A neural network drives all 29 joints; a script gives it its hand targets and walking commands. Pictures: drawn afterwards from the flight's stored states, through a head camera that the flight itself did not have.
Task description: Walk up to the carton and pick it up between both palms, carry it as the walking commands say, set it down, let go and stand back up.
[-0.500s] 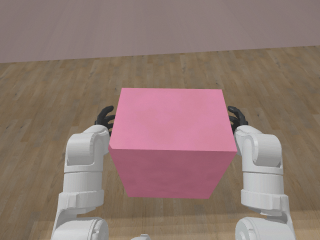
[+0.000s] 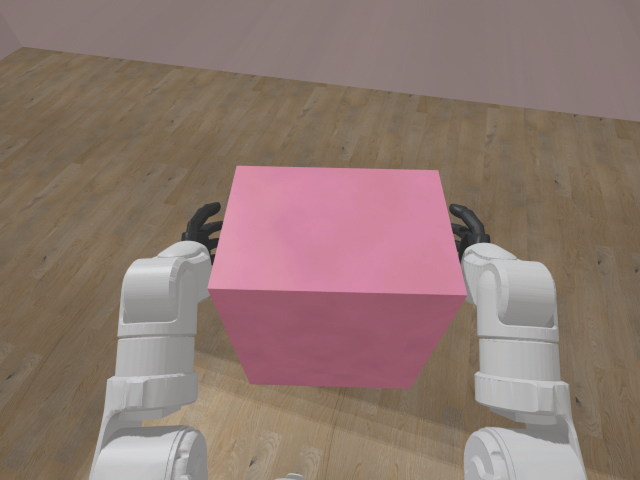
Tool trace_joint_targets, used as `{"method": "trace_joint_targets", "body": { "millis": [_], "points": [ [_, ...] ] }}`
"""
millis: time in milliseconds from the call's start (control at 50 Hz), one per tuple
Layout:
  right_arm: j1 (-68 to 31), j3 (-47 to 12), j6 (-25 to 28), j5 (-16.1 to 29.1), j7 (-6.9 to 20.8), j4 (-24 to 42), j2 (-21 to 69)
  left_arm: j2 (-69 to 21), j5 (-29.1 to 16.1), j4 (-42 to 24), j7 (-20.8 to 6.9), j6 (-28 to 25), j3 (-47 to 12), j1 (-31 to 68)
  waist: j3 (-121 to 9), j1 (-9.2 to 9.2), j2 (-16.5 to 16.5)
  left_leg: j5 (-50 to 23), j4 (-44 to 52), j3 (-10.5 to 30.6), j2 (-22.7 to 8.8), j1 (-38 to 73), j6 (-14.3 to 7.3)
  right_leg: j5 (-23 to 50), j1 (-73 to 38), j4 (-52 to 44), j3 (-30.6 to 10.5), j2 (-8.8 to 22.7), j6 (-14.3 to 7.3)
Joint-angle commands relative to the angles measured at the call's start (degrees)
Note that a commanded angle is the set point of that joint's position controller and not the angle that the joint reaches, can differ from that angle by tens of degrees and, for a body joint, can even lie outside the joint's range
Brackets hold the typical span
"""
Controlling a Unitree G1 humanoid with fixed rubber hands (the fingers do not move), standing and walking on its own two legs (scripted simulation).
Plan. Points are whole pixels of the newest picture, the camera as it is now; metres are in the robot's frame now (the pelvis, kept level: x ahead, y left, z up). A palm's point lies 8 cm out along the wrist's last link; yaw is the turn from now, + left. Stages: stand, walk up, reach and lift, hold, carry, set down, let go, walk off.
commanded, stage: carry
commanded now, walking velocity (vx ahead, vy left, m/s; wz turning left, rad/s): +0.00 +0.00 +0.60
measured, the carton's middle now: (333, 289) +0.36 +0.02 +0.04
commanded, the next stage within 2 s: none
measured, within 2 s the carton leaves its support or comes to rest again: neither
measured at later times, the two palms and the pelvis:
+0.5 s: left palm (43, 394) +0.20 +0.29 +0.10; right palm (360, 302) +0.30 -0.02 +0.10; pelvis -0.08 +0.02 +0.00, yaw +18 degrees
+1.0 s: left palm out of the picture +0.02 +0.33 +0.10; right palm (273, 386) +0.21 +0.07 +0.10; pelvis -0.15 +0.02 +0.01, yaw +33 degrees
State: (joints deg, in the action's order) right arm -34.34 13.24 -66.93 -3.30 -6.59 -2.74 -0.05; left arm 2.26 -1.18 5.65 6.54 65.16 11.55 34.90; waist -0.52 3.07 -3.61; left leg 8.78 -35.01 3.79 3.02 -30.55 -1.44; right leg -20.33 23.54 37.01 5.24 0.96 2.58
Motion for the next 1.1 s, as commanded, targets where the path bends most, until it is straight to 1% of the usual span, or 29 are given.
{"method": "trace_joint_targets", "body": {
  "millis": [0, 20, 40, 80, 120, 180, 220, 240, 260, 280, 300, 340, 380, 440, 540, 560, 580, 600, 620, 660, 720, 780, 820, 840, 860, 880, 920, 960, 1080],
  "points": [
    [-37.5, -37.5, 0.9, 20.6, 12.8, 7.4, 55.5, -61.5, -21.5, -7.1, -14.9, -0.5, -38.2, 37.7, -29.0, -2.44, 15.9, 7.1, -6.8, -0.2, -2.4, 1.4, 1.5, 8.0, -20.4, -14.7, -18.7, 17.1, -5.1],
    [-41.3, -38.9, 1.2, 21.6, 12.7, 8.7, 56.0, -61.9, -21.8, -7.2, -15.0, -0.7, -38.5, 39.2, -26.5, -2.62, 22.9, 22.7, -19.0, -6.1, -0.8, -6.9, 1.4, 27.9, -20.1, -13.8, -22.4, 26.2, -11.1],
    [-44.9, -40.5, 1.6, 23.2, 12.9, 8.9, 56.5, -62.0, -21.3, -7.6, -14.9, -0.8, -38.7, 41.2, -25.5, -2.93, 17.0, 24.2, -23.7, -5.3, -3.3, -8.6, 0.6, 38.6, -20.9, -13.0, -19.7, 26.4, -12.5],
    [-45.6, -41.6, 1.4, 25.6, 13.5, 7.6, 57.7, -60.1, -19.0, -9.0, -14.0, -0.9, -37.5, 41.4, -25.1, -3.16, 11.9, 19.4, -22.4, -5.9, -4.6, -5.9, 0.5, 39.1, -20.2, -10.1, -10.1, 22.7, -10.0],
    [-43.6, -40.9, 0.9, 26.6, 14.3, 4.5, 58.4, -58.8, -17.4, -9.2, -13.1, -0.6, -36.3, 40.2, -25.8, -2.89, 14.4, 16.7, -15.9, -8.5, -2.9, -0.7, 1.6, 38.4, -19.1, -6.9, -2.7, 19.5, -7.4],
    [-40.2, -39.2, 0.4, 26.4, 14.9, -0.1, 59.5, -57.2, -15.2, -7.6, -12.8, -0.4, -34.6, 36.4, -26.3, -2.29, 17.5, 15.4, -6.9, -12.5, 0.0, 4.0, 2.8, 37.5, -19.2, -5.0, -0.3, 20.6, -7.0],
    [-38.4, -38.6, 0.3, 26.3, 15.2, -2.4, 60.1, -56.8, -14.5, -6.9, -12.7, -0.5, -34.3, 35.8, -26.6, -3.11, 16.0, 6.6, 6.3, -12.0, -1.0, 11.0, 3.1, 32.6, -16.1, 0.1, 2.7, 19.2, -3.7],
    [-37.5, -38.3, 0.2, 26.3, 15.5, -3.4, 60.3, -56.7, -14.3, -6.3, -12.7, -0.5, -34.3, 35.4, -26.4, -3.53, 13.0, 2.0, 11.2, -6.5, -4.3, 17.5, 2.6, 25.1, -10.3, 4.2, 3.4, 17.7, -1.0],
    [-37.9, -37.8, 0.4, 26.1, 15.6, -3.8, 59.8, -56.7, -14.2, -5.6, -12.8, -0.6, -34.2, 35.7, -26.1, -3.7, 5.1, -12.1, 11.6, 5.9, -12.7, 25.4, -0.2, 10.2, 1.4, 9.3, 2.7, 15.4, 2.0],
    [-39.9, -36.8, 1.3, 25.8, 15.3, -3.6, 60.2, -57.9, -15.8, -7.4, -13.0, -0.5, -35.8, 41.2, -26.1, -4.01, -13.1, -34.0, 7.9, 21.1, -23.4, 29.5, -6.3, -14.7, 12.6, 16.2, 5.4, 7.1, 4.7],
    [-35.4, -36.3, 0.2, 24.5, 15.8, -2.6, 61.2, -60.4, -15.4, -4.9, -13.1, 0.4, -35.8, 35.1, -26.6, -3.87, -8.7, -41.8, 5.4, 19.6, -22.1, 31.2, -7.8, -17.8, 15.0, 22.5, -0.2, 6.1, 3.4],
    [-38.5, -36.5, 1.0, 24.0, 15.2, 0.4, 61.3, -62.9, -18.8, -7.5, -13.7, -0.5, -38.4, 40.0, -28.0, -4.12, -4.4, -34.9, 5.1, 13.7, -19.5, 30.8, -6.4, -13.0, 15.5, 24.3, -2.5, 6.2, 2.5],
    [-41.6, -36.8, 1.8, 24.4, 14.5, 5.4, 59.6, -63.7, -22.3, -10.4, -13.9, -0.9, -40.5, 44.6, -28.4, -3.9, -6.2, -24.4, 6.2, 10.2, -16.4, 28.0, -5.5, -8.2, 13.4, 22.0, -2.2, 5.5, 2.4],
    [-40.8, -36.3, 1.9, 23.0, 13.3, 8.0, 57.0, -63.3, -24.0, -10.2, -13.9, -0.6, -41.1, 44.0, -29.3, -4.01, -5.8, -13.5, 8.8, 11.4, -16.0, 26.1, -6.1, -6.9, 9.0, 16.5, -1.8, 3.3, 2.3],
    [-37.5, -36.4, 1.2, 20.3, 12.7, 7.3, 54.7, -63.0, -23.1, -7.5, -14.7, -0.1, -39.3, 39.2, -30.3, -3.65, -6.6, -8.8, 9.0, 11.6, -13.7, 21.4, -4.2, -3.8, -6.2, -5.0, 0.1, -0.4, 0.8],
    [-36.8, -36.5, 1.0, 19.9, 12.7, 7.0, 54.6, -63.3, -22.7, -7.5, -14.9, 0.0, -39.0, 38.5, -30.4, -3.2, -3.9, -7.4, 6.5, 9.6, -11.7, 16.6, -2.2, 0.6, -14.1, -12.4, -1.9, 2.0, 0.2],
    [-37.9, -37.1, 0.8, 20.1, 12.8, 6.8, 55.3, -62.3, -22.0, -7.5, -14.9, -0.3, -38.7, 38.9, -29.4, -2.6, 8.7, 1.7, -0.2, 4.2, -5.8, 6.0, 0.6, -0.2, -19.7, -14.8, -13.2, 11.5, -3.0],
    [-39.2, -38.1, 0.7, 20.4, 12.9, 7.6, 56.2, -62.4, -21.1, -6.4, -15.1, -0.4, -38.0, 37.1, -26.7, -2.39, 22.7, 18.4, -14.4, -4.6, 0.0, -3.7, 2.1, 14.2, -19.4, -15.8, -23.5, 23.8, -9.3],
    [-46.6, -40.4, 1.6, 22.5, 12.9, 8.8, 56.7, -62.4, -22.0, -7.8, -15.0, -0.9, -39.5, 43.5, -24.6, -2.9, 19.5, 23.3, -22.3, -5.8, -3.2, -9.2, 1.0, 29.9, -19.9, -14.9, -21.3, 27.6, -12.4],
    [-45.6, -41.5, 1.1, 24.6, 13.5, 7.5, 58.3, -61.0, -19.3, -8.8, -14.3, -0.6, -37.6, 41.5, -24.0, -3.19, 11.1, 19.5, -24.0, -5.8, -5.1, -6.0, 0.5, 34.7, -18.5, -12.6, -11.5, 23.7, -10.9],
    [-42.0, -40.4, 0.2, 25.9, 14.6, 3.0, 59.6, -59.0, -16.6, -9.0, -13.1, -0.1, -35.8, 38.6, -25.2, -2.88, 14.7, 16.0, -14.9, -9.5, -2.8, 1.1, 2.2, 34.6, -18.0, -7.8, -1.2, 19.6, -7.5],
    [-40.4, -39.3, 0.0, 26.0, 15.2, -0.8, 60.3, -57.3, -14.9, -8.3, -12.9, -0.2, -34.8, 36.8, -25.5, -2.35, 17.8, 14.1, -5.9, -13.4, -0.5, 4.8, 3.2, 34.6, -18.7, -5.5, 0.6, 20.8, -6.9],
    [-40.0, -38.9, 0.1, 26.2, 15.4, -3.1, 60.4, -56.5, -14.6, -7.3, -12.8, -0.2, -34.5, 37.6, -25.9, -3.08, 15.8, 5.2, 7.4, -12.1, -1.6, 12.3, 3.4, 28.9, -15.5, 0.3, 3.4, 19.0, -2.9],
    [-36.9, -38.1, -0.2, 25.7, 15.7, -4.4, 60.8, -56.5, -14.0, -6.4, -12.9, -0.1, -34.3, 35.0, -26.3, -3.46, 12.1, 2.4, 11.9, -6.1, -5.2, 19.5, 2.4, 18.7, -8.9, 3.8, 3.4, 17.2, -0.6],
    [-33.2, -36.9, -0.2, 24.4, 15.8, -4.6, 61.0, -57.6, -13.3, -5.7, -13.2, 0.2, -34.2, 31.5, -26.9, -3.59, 2.4, -3.9, 14.5, 8.7, -15.3, 28.4, -1.3, 1.5, 2.3, 8.3, 3.6, 13.8, 1.9],
    [-31.2, -35.4, 0.5, 23.1, 15.7, -3.9, 62.0, -59.4, -14.6, -8.6, -13.7, 0.7, -36.4, 34.9, -24.5, -4.43, -14.3, -7.8, 15.5, 21.1, -22.2, 32.5, -7.8, -18.0, 13.0, 13.7, 6.1, 5.7, 3.1],
    [-28.5, -35.7, 0.3, 21.6, 15.6, 1.5, 63.0, -63.8, -16.5, -9.2, -14.7, 0.8, -38.7, 31.7, -22.6, -4.35, -5.5, 4.5, 17.7, 18.6, -20.9, 33.8, -8.9, -12.7, 15.6, 19.1, -1.4, 5.7, 0.2],
    [-33.4, -38.4, 1.8, 22.1, 15.0, 9.2, 62.2, -65.6, -20.7, -14.5, -15.6, -0.3, -42.6, 37.5, -21.8, -4.2, -5.2, 18.0, 21.3, 13.2, -19.0, 31.1, -7.9, -5.1, 14.7, 16.4, -2.1, 6.7, -0.8],
    [-23.7, -41.1, 1.9, 18.3, 13.2, 16.8, 56.2, -62.6, -21.4, -17.7, -16.3, 0.3, -45.1, 27.5, -23.1, -3.79, -4.1, 16.6, 23.6, 6.2, -17.9, 30.3, -8.3, -0.4, 2.1, -1.9, 0.8, 3.0, -1.4]
  ]
}}
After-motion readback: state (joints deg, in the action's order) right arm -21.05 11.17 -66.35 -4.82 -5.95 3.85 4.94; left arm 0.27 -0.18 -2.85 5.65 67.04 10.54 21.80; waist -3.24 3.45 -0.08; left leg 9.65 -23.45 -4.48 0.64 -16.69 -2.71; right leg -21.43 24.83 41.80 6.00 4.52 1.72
